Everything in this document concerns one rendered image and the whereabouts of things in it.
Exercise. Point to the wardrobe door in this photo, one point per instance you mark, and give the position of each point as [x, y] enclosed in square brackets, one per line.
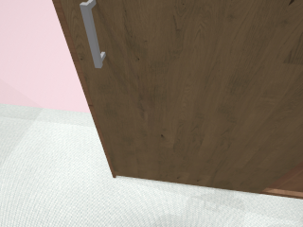
[291, 181]
[198, 92]

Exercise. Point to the handle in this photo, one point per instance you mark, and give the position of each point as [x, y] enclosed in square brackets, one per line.
[87, 16]

